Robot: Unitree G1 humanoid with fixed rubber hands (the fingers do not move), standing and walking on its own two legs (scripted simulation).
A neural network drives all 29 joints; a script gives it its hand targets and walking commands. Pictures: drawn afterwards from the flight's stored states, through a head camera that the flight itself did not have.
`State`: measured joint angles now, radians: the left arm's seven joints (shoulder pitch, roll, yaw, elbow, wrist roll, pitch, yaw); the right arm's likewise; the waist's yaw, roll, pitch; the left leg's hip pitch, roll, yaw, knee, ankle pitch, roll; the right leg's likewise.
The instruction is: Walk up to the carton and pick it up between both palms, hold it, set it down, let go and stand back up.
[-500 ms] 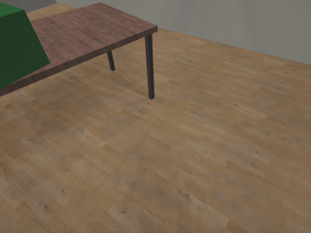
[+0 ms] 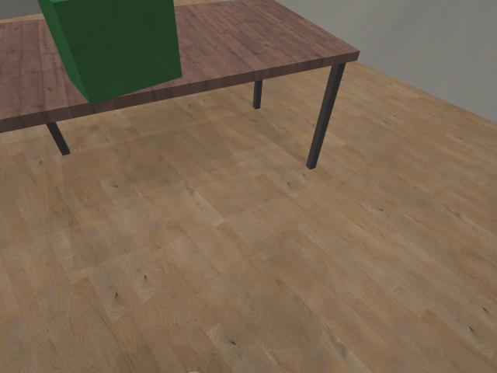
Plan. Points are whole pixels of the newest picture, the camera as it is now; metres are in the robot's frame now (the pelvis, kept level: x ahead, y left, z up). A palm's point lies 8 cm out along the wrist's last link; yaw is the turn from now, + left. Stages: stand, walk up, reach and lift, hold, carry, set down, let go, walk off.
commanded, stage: walk up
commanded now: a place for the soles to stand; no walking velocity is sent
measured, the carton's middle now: (116, 35) +1.01 +0.43 +0.10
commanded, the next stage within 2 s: none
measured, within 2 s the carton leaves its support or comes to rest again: neither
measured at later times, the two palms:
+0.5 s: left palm (75, 347) +0.19 +0.30 -0.08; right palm (366, 305) +0.28 -0.21 -0.11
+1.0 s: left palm (44, 271) +0.33 +0.42 -0.10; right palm (280, 201) +0.51 -0.06 -0.08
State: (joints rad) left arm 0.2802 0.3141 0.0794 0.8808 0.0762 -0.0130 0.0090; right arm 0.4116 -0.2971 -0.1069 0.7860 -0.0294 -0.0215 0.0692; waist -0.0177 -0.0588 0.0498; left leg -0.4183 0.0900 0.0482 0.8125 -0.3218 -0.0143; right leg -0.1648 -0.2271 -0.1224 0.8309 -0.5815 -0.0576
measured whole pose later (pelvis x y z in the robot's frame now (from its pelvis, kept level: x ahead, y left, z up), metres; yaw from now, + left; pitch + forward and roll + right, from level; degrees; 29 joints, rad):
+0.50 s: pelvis +0.19 +0.04 +0.02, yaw +13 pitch -4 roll -2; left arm 0.38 0.22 0.02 0.71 0.05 -0.06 0.01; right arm 0.38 -0.29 -0.05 0.80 -0.06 0.02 0.03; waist 0.01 0.08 0.06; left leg -0.45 0.01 -0.03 1.23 -0.42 -0.01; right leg -0.25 -0.06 -0.17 0.63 -0.31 -0.02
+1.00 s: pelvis +0.36 +0.16 +0.02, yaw +24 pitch -3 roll +0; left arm 0.34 0.30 0.02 0.67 0.04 0.00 -0.04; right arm 0.37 -0.22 -0.02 0.72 -0.04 -0.04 0.00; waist -0.02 -0.06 0.09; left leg -0.28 -0.03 0.00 0.68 -0.34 0.05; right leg -0.52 -0.11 -0.04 1.15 -0.39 0.01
